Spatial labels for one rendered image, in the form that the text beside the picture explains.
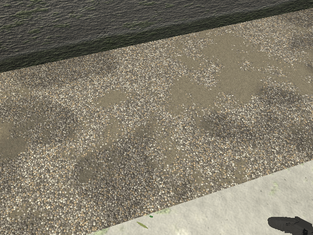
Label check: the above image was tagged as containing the right robot hand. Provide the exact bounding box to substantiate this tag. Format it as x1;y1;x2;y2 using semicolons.
267;216;313;235

